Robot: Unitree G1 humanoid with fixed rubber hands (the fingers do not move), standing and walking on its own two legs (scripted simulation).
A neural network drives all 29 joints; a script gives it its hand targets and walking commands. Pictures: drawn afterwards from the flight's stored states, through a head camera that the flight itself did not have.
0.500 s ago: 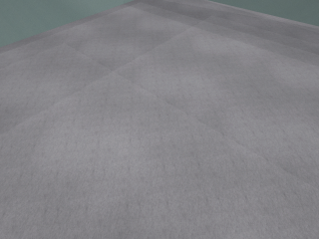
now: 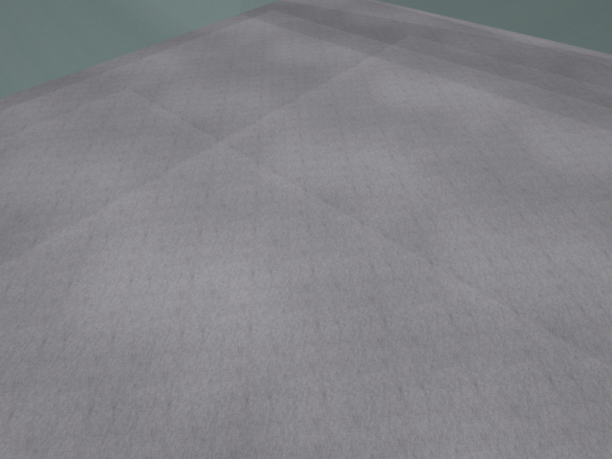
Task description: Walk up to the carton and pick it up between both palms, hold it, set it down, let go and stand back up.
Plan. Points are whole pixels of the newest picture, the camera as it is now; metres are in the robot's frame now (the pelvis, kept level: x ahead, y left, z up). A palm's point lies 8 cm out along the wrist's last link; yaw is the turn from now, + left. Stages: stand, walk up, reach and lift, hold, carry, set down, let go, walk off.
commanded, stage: walk up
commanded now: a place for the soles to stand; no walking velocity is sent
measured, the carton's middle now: out of the picture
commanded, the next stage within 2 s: none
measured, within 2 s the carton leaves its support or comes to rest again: neither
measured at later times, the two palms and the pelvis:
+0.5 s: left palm (265, 407) +0.23 +0.09 -0.11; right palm out of the picture +0.03 -0.45 -0.18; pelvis +0.08 -0.16 -0.03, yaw -23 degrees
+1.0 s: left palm (390, 275) +0.50 -0.13 -0.15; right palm out of the picture +0.26 -0.62 -0.11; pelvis +0.34 -0.35 -0.03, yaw -49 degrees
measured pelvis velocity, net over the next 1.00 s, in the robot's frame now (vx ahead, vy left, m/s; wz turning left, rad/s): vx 0.34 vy -0.35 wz -0.86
